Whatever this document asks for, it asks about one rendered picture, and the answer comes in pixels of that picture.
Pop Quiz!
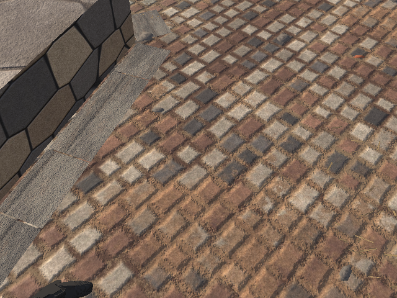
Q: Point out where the robot left hand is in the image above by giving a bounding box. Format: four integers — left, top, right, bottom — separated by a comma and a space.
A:
32, 280, 93, 298

